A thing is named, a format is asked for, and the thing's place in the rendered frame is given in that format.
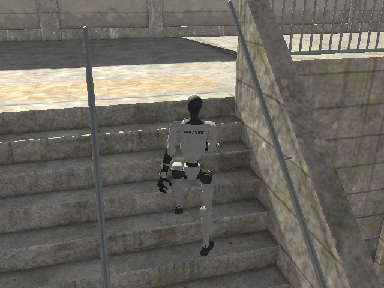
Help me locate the stairs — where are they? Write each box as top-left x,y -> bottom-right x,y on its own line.
0,97 -> 290,288

